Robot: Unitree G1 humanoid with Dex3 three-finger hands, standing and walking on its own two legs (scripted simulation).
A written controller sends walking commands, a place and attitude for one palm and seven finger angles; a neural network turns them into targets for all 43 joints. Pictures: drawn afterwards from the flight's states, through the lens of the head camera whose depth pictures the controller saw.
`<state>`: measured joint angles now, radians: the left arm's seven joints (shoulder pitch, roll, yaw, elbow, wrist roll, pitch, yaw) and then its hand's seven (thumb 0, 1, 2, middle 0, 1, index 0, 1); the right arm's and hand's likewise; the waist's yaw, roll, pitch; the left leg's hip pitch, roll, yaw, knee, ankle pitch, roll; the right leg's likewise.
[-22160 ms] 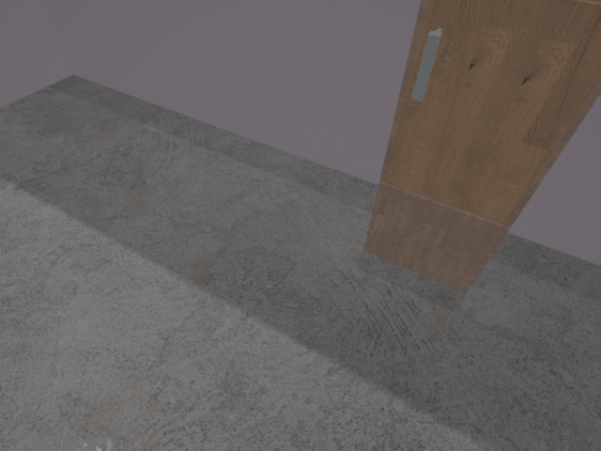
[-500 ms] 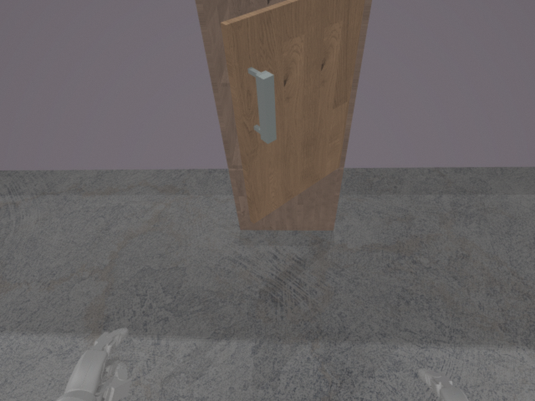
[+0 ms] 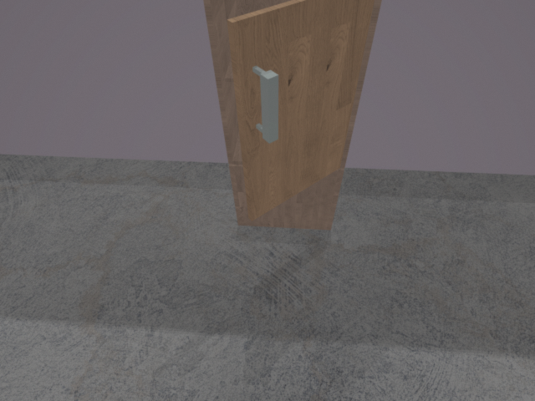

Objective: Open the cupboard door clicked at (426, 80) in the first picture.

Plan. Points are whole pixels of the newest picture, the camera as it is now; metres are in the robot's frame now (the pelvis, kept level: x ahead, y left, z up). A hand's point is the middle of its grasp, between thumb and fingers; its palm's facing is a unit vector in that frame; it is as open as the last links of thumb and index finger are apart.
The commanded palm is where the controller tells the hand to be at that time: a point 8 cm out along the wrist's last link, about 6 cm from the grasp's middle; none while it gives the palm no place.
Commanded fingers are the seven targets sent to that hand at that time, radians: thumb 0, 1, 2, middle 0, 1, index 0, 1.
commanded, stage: let the arm hang, fingers relaxed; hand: left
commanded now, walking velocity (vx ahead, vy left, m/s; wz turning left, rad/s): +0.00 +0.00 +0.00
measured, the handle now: (264, 104) +0.68 +0.05 +0.07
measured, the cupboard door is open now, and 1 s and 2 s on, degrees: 42 42 42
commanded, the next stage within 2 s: look to check the result in 0.42 s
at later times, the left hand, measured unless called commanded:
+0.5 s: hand out of the picture +0.07 +0.19 -0.16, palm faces +0.01 -0.97 -0.26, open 7.3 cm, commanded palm none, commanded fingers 0.00 0.90 0.90 -0.20 -0.30 -0.20 -0.30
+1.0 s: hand out of the picture +0.10 +0.22 -0.15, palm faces +0.00 -0.95 -0.32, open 7.3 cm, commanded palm none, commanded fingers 0.00 0.90 0.90 -0.20 -0.30 -0.20 -0.30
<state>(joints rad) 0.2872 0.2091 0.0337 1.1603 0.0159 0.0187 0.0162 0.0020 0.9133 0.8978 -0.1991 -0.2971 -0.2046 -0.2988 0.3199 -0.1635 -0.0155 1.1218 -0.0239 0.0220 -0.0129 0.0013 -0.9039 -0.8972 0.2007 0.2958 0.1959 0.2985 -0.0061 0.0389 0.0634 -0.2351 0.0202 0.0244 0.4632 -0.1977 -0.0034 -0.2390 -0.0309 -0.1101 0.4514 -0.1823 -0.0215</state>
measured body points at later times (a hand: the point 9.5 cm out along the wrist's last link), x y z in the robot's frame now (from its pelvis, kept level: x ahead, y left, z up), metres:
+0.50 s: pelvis +0.02 -0.01 +0.00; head +0.03 -0.02 +0.45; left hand +0.07 +0.24 -0.14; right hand +0.04 -0.26 -0.16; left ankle +0.03 +0.12 -0.74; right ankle +0.04 -0.11 -0.74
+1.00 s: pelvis +0.04 -0.01 +0.01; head +0.05 -0.03 +0.46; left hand +0.10 +0.27 -0.13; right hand +0.09 -0.29 -0.15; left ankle +0.03 +0.12 -0.74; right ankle +0.04 -0.11 -0.74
